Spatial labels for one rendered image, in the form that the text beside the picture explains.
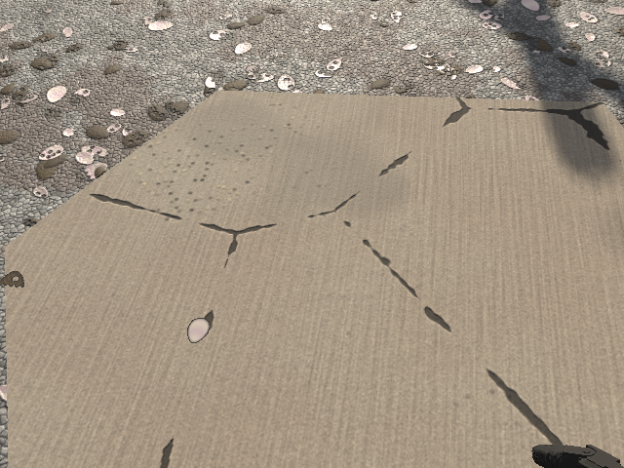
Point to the right robot hand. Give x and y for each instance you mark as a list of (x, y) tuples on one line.
[(559, 456)]

